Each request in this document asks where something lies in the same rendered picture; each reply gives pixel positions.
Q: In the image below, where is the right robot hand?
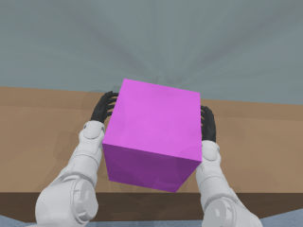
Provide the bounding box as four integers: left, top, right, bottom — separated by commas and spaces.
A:
200, 105, 216, 143

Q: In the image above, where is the robot right forearm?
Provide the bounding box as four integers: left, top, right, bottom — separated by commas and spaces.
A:
195, 140, 250, 213

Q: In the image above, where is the pedestal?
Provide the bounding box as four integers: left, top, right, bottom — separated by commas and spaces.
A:
0, 86, 303, 223

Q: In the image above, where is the carton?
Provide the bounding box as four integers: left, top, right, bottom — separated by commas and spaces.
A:
101, 79, 203, 193

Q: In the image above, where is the left robot upper arm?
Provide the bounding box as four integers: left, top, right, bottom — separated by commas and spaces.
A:
26, 178, 98, 227

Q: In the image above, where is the right robot upper arm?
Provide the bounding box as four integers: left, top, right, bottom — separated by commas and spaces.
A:
202, 198, 263, 227

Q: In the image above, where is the robot left forearm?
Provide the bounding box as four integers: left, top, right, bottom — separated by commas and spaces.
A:
35, 120, 105, 223

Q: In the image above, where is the left robot hand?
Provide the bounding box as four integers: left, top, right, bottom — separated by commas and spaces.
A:
90, 91, 119, 124

